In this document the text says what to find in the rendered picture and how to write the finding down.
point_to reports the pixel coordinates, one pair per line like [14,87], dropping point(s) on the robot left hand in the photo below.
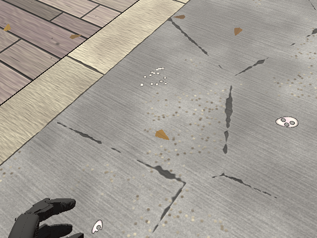
[27,224]

